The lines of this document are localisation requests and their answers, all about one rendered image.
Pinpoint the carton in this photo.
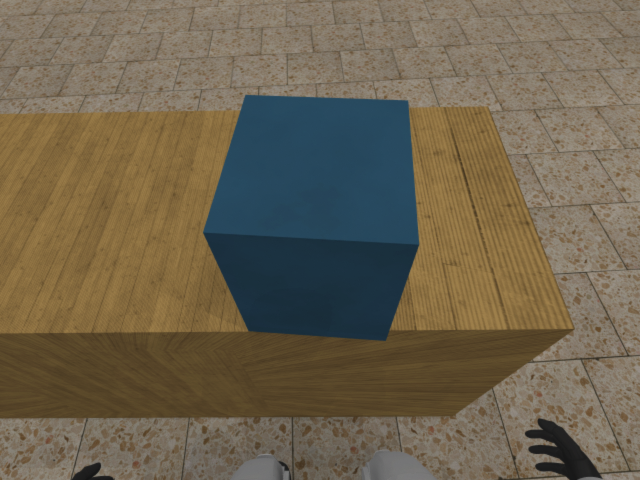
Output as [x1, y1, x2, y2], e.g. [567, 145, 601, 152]
[203, 95, 419, 341]

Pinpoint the left robot shin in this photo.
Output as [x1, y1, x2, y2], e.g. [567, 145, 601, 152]
[256, 454, 282, 466]

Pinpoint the pedestal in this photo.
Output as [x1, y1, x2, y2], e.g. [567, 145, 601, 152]
[0, 106, 575, 418]

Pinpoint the robot right hand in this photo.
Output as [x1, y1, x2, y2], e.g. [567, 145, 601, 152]
[525, 418, 603, 480]

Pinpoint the robot right thigh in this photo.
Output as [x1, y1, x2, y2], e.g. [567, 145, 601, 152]
[361, 451, 437, 480]

